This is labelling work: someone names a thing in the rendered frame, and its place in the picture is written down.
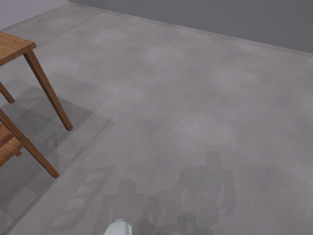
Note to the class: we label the table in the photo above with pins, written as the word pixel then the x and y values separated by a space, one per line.
pixel 12 47

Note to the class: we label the chair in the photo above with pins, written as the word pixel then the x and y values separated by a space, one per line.
pixel 12 140

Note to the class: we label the robot left thigh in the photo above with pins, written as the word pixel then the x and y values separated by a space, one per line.
pixel 119 228

